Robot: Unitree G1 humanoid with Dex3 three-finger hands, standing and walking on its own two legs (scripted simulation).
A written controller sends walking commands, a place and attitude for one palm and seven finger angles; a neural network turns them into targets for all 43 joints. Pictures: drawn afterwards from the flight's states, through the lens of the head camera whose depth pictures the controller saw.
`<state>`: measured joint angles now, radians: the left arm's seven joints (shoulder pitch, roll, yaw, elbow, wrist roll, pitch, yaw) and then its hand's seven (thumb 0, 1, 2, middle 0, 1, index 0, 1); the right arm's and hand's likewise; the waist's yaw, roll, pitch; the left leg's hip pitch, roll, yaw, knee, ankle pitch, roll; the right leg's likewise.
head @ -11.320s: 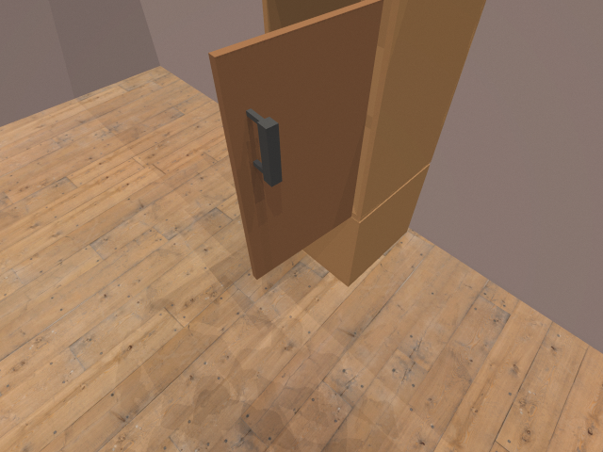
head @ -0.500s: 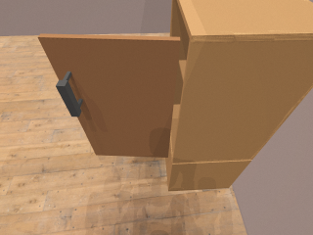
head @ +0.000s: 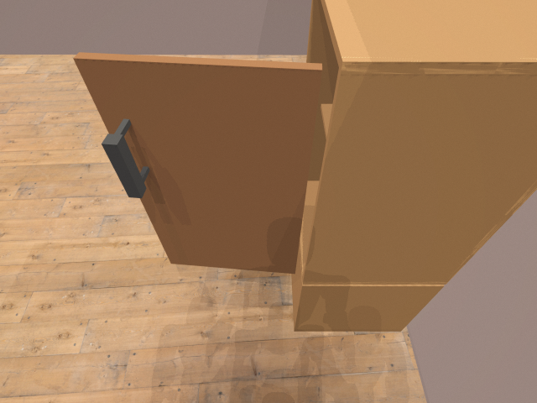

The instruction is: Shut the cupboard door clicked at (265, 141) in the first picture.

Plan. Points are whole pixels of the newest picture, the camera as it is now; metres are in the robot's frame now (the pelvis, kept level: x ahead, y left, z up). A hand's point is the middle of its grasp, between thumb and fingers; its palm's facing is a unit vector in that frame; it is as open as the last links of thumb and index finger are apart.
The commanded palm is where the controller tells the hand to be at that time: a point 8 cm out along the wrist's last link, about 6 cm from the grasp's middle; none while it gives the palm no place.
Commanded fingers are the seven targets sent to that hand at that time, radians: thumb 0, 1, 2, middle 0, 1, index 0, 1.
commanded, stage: shuffle to correct the standing spot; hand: left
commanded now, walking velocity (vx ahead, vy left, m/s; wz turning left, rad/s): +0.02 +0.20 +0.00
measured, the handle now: (131, 159) +0.46 +0.28 +0.09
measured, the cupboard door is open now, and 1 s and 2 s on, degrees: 85 85 85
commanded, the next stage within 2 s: come to a stop and stand still in 0.52 s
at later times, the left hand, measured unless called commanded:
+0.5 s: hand out of the picture +0.04 +0.23 -0.16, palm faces +0.04 -0.96 -0.29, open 7.3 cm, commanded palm none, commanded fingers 0.00 0.90 0.90 -0.20 -0.30 -0.20 -0.30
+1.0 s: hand out of the picture +0.04 +0.32 -0.18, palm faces +0.03 -0.98 -0.21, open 7.3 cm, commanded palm none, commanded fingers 0.00 0.90 0.90 -0.20 -0.30 -0.20 -0.30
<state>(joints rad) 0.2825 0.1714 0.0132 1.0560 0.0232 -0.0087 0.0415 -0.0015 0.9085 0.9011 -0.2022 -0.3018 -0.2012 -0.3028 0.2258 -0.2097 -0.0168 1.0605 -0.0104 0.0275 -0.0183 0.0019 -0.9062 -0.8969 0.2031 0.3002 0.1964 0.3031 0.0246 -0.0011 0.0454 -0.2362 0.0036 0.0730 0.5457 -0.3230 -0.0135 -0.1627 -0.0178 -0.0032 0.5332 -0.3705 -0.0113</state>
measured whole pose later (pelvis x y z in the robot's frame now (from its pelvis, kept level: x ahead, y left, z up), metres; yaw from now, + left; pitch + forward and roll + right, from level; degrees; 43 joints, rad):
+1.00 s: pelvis +0.02 +0.12 +0.00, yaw -1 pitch +0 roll +0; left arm 0.24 0.23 0.06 1.00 0.02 0.05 0.02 0.00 0.91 0.90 -0.20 -0.30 -0.20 -0.30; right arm 0.16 -0.14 -0.01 0.98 -0.03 0.01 -0.04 -0.01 -0.93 -0.90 0.21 0.30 0.20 0.30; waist 0.01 -0.06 0.08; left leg -0.31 0.05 0.07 0.51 -0.20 0.00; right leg -0.36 -0.02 -0.03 0.97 -0.51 0.02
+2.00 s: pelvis +0.00 +0.12 +0.00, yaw -2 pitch -1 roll +0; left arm 0.28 0.17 -0.01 1.02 0.02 -0.01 0.04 0.00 0.91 0.90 -0.20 -0.30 -0.20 -0.30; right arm 0.25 -0.19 0.00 1.01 -0.01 -0.01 -0.01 0.00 -0.94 -0.90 0.20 0.30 0.20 0.30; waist -0.01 0.02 0.00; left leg -0.24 -0.01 0.08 0.52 -0.26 0.04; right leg -0.16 -0.02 -0.03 0.52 -0.33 0.00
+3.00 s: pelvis -0.03 +0.08 -0.08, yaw +1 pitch +11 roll -2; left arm 0.36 0.25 0.15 -0.09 -0.31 -0.38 -0.40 0.01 0.90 0.90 -0.65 -0.79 -0.65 -0.79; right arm 0.17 -0.20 0.02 0.55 0.05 -0.23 -0.07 0.01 -0.90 -0.90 0.21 0.30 0.20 0.30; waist 0.04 0.04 -0.11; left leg -0.85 0.04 -0.04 1.12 -0.46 -0.02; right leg -0.73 0.01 -0.14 1.10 -0.56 -0.06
